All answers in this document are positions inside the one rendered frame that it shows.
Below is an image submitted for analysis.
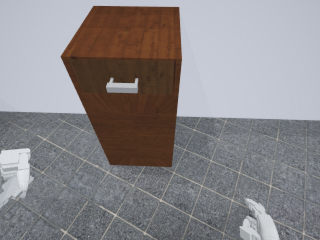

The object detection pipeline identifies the handle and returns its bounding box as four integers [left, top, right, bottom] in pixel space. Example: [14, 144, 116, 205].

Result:
[106, 77, 139, 94]

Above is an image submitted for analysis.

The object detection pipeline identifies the cabinet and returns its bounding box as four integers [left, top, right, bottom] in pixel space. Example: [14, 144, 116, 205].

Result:
[60, 6, 182, 167]

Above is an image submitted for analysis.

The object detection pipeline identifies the right robot hand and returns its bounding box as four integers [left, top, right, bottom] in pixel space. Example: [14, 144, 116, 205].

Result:
[239, 198, 280, 240]

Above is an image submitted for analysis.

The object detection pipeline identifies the left robot hand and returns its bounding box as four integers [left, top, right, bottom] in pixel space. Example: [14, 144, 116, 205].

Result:
[0, 148, 34, 210]

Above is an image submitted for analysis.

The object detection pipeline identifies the drawer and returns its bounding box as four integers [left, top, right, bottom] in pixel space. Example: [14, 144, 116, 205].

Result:
[69, 59, 175, 95]

